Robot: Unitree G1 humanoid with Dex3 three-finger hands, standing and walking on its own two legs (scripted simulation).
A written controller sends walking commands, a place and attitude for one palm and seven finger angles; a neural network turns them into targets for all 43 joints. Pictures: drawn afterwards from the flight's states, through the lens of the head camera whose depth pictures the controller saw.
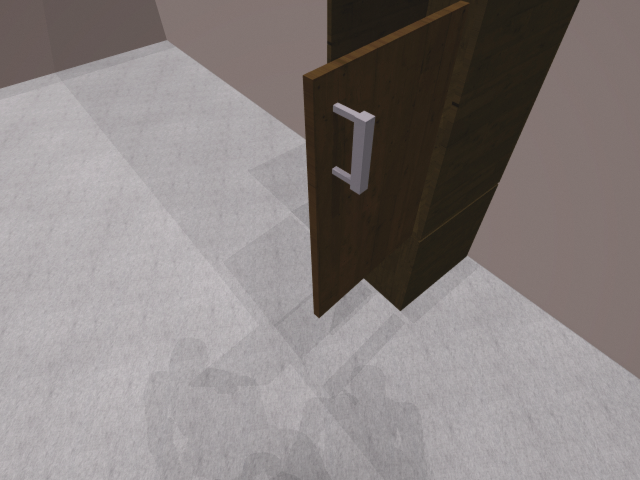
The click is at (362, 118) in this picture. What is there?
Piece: cupboard door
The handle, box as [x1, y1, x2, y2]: [332, 103, 374, 194]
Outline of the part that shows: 336,103 333,105 333,111 353,121 354,129 351,174 350,175 336,166 332,168 332,173 349,183 350,188 359,194 367,188 374,116 365,111 358,113 339,103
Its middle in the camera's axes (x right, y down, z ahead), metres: +0.04 -0.13 +0.57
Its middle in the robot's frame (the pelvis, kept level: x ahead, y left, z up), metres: +0.54 -0.01 +0.13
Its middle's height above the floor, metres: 0.91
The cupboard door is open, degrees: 95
